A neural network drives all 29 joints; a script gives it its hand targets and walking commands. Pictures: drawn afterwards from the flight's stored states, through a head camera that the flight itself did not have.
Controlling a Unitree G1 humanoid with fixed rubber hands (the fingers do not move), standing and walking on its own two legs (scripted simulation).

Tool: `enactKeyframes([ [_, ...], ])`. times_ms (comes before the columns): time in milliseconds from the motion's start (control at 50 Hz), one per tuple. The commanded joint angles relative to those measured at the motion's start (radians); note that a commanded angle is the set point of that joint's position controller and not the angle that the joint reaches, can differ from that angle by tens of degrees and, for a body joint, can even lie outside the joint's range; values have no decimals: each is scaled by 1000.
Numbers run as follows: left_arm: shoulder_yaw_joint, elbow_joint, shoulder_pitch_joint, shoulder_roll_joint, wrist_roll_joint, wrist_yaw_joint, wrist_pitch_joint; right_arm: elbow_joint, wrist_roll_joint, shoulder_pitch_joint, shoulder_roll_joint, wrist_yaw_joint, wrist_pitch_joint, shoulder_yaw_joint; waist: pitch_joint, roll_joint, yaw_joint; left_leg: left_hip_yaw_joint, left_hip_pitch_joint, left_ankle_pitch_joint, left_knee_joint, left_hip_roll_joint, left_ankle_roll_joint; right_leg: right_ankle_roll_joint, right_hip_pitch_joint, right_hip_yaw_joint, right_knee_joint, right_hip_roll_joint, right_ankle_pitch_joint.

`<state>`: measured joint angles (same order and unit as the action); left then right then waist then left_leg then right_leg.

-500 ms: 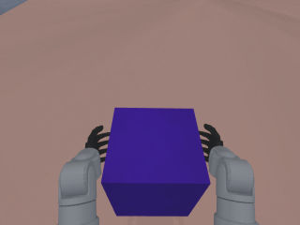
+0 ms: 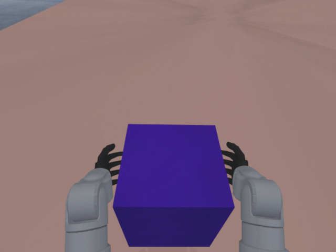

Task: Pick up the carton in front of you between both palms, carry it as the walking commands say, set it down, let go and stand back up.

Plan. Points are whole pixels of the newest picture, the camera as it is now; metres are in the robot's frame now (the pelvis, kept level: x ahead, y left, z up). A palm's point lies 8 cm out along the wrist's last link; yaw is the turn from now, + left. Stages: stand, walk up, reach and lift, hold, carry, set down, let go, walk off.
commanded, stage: carry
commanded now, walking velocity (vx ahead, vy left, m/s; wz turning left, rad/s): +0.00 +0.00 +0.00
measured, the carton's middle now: (170, 188) +0.27 +0.00 +0.02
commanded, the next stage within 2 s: hold in 1.48 s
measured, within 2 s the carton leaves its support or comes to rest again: neither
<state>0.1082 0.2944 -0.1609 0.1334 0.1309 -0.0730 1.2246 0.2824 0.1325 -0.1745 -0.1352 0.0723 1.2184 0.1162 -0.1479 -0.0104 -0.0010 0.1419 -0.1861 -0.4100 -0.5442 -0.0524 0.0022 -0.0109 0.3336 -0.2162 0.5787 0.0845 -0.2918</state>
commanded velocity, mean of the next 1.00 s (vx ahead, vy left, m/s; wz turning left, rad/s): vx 0.00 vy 0.00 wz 0.00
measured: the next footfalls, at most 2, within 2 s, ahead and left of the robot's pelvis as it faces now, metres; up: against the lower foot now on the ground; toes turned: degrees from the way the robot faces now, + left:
none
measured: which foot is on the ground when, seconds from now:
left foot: down 0.00-1.00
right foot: down 0.00-1.00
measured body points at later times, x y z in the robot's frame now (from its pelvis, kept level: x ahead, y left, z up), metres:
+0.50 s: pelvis -0.03 +0.01 +0.01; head -0.07 +0.00 +0.45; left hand +0.24 +0.16 +0.07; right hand +0.24 -0.15 +0.07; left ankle -0.08 +0.10 -0.73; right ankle +0.00 -0.11 -0.73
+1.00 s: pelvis -0.06 +0.01 +0.00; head -0.08 +0.01 +0.45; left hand +0.25 +0.16 +0.04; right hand +0.25 -0.14 +0.04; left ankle -0.08 +0.10 -0.73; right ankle +0.00 -0.11 -0.73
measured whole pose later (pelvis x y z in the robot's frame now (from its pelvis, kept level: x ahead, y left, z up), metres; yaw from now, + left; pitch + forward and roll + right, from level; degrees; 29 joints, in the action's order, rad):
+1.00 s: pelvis -0.06 +0.01 +0.00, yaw +0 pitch +2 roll +0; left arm 0.21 -0.25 -0.25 0.15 0.27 0.00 0.71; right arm -0.25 0.27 -0.26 -0.15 0.01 0.70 0.22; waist -0.10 0.00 0.00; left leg 0.16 -0.23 -0.32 -0.52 -0.03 -0.03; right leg -0.01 0.36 -0.20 0.50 0.10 -0.16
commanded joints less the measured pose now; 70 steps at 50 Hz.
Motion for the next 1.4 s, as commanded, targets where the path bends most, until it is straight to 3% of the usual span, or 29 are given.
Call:
enactKeyframes([
  [0,-702,52,-454,894,-411,246,1,45,-413,-433,-899,-246,8,-709,-216,-5,1,-71,25,632,38,-116,-2,-3,-181,98,-13,97,510],
  [180,-700,42,-460,888,-409,250,7,33,-408,-439,-892,-248,14,-706,-167,2,0,-77,-4,477,83,-112,-12,-3,-163,108,-65,102,408],
  [360,-704,-43,-460,892,-376,257,-40,-50,-373,-437,-898,-256,-30,-707,-120,4,-1,-86,-44,324,131,-110,-21,2,-140,119,-115,103,280],
  [660,-587,-188,-422,818,-238,256,-275,-194,-233,-395,-828,-253,-267,-596,-121,10,0,-92,-73,221,150,-105,-32,3,-134,128,-140,103,211],
  [880,-394,-446,-507,821,-87,262,-517,-451,-90,-485,-828,-260,-509,-407,-139,12,1,-95,-80,214,148,-103,-36,3,-135,132,-139,100,208],
  [960,-378,-504,-545,869,-71,273,-582,-513,-73,-522,-877,-270,-572,-389,-162,10,-1,-95,-68,237,137,-102,-37,2,-144,133,-133,99,229],
  [1120,-464,-435,-509,900,-127,278,-546,-447,-120,-475,-910,-274,-533,-466,-194,10,-1,-88,-43,313,110,-104,-37,3,-154,129,-109,100,295],
  [1380,-464,-417,-507,882,-129,275,-524,-428,-123,-475,-891,-272,-514,-467,-171,7,0,-88,-51,321,116,-108,-37,9,-146,128,-108,98,284],
])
